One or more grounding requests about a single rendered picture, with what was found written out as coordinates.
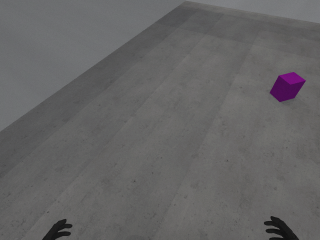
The carton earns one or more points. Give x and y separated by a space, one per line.
287 86

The robot left hand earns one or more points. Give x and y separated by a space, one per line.
53 232

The robot right hand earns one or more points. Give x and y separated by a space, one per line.
283 230

